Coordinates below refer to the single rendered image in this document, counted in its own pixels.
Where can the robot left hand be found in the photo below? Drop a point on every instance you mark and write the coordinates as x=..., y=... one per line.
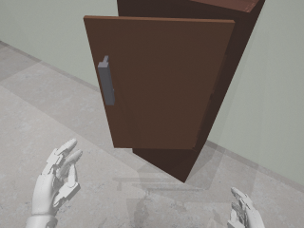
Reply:
x=50, y=182

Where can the robot right hand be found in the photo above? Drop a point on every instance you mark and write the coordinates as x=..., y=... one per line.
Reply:
x=247, y=215

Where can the handle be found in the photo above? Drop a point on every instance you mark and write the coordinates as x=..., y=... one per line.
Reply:
x=106, y=81

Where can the robot left forearm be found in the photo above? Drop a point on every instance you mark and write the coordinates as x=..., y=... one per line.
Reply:
x=41, y=221

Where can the cupboard door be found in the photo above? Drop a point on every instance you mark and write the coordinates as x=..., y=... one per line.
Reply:
x=163, y=71

